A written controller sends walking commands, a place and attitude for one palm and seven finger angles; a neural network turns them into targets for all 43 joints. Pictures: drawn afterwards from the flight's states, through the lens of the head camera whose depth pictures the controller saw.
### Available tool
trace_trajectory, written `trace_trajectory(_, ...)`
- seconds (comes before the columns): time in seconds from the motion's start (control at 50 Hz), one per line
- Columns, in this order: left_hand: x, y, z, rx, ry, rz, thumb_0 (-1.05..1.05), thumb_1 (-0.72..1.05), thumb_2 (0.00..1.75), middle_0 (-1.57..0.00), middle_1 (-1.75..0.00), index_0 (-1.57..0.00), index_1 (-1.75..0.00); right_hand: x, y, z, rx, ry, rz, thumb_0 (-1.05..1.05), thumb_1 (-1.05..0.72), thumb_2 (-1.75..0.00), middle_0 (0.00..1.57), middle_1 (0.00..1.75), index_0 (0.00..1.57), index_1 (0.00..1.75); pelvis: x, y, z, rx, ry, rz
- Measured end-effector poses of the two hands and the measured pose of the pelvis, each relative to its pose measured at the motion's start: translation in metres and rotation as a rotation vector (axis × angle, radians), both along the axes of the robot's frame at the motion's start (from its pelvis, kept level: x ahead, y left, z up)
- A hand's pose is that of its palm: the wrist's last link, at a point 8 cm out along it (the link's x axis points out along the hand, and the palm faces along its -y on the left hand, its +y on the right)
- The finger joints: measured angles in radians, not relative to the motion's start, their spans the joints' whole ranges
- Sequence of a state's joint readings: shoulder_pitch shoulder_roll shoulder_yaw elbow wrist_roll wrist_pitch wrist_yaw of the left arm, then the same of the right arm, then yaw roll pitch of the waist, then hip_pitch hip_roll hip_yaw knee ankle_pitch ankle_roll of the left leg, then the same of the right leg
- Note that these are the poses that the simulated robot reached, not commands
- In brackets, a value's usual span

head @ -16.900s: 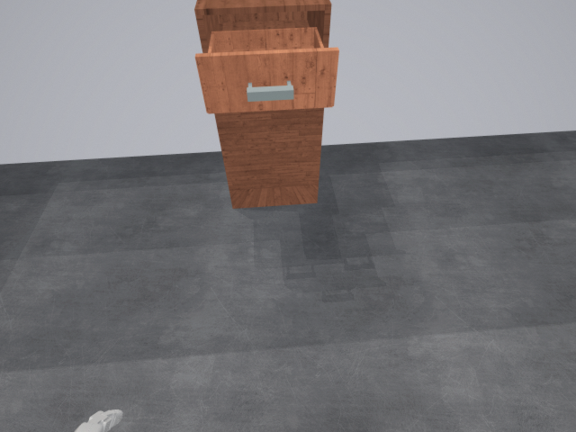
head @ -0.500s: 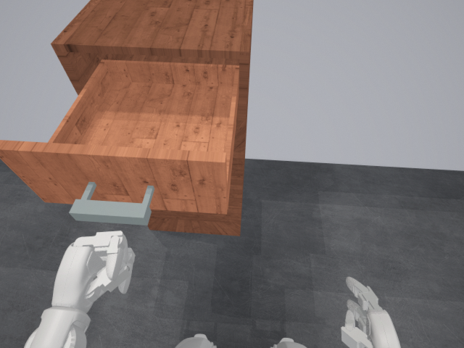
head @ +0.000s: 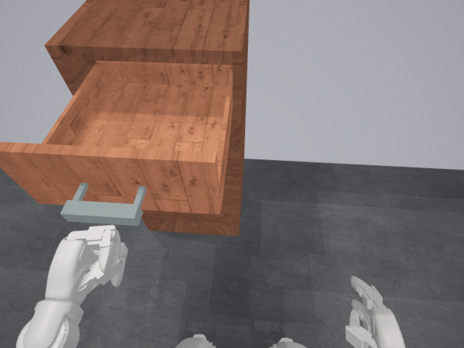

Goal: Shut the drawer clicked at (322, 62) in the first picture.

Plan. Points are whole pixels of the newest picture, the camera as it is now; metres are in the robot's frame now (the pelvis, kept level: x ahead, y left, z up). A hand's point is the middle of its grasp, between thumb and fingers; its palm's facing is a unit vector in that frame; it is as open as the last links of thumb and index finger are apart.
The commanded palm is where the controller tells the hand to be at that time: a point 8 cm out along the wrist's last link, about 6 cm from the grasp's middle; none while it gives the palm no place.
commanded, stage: push the drawer shut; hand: left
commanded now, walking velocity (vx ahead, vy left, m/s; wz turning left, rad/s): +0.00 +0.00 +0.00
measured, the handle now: (107, 201) +0.34 +0.23 +0.07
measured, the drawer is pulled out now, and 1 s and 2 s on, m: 0.28 0.17 0.06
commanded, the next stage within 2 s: none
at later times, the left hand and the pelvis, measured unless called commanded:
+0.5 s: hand (130, 222) +0.30 +0.18 +0.06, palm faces -0.03 -1.00 -0.06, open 2.9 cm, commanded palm +0.28 +0.24 +0.07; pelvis +0.00 -0.01 +0.00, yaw +0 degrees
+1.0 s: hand (138, 191) +0.36 +0.18 +0.06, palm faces -0.05 -1.00 -0.04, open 2.9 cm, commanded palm +0.34 +0.24 +0.07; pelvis +0.00 +0.00 +0.01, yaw -1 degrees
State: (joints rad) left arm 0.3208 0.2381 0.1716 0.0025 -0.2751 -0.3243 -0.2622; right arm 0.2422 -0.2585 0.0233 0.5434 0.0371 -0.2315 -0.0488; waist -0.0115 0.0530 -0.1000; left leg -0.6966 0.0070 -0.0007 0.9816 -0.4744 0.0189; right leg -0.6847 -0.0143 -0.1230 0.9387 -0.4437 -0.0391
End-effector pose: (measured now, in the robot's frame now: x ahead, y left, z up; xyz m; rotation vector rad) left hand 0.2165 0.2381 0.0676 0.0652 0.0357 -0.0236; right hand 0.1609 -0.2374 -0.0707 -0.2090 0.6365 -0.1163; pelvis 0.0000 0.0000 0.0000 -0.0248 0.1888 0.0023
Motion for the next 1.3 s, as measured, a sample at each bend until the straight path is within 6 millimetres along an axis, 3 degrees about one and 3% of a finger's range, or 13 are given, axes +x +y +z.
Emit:
trace_trajectory(0.58,0.075,-0.002,0.002,-0.014,-0.005,-0.011,-0.03,0.84,0.9,-1.4,-1.6,-1.4,-1.6,-0.024,-0.022,-0.011,-0.005,0.124,-0.051,0.01,-0.91,-0.9,0.2,0.3,0.2,0.3,0.0,-0.011,0.007,0.019,0.007,-0.013)
trace_trajectory(1.3,0.161,-0.005,0.0,-0.031,-0.019,-0.026,-0.04,0.84,0.9,-1.4,-1.6,-1.4,-1.6,-0.081,-0.011,-0.025,-0.012,0.353,-0.114,0.01,-0.91,-0.9,0.2,0.3,0.2,0.3,-0.003,0.007,0.006,0.01,0.044,-0.031)
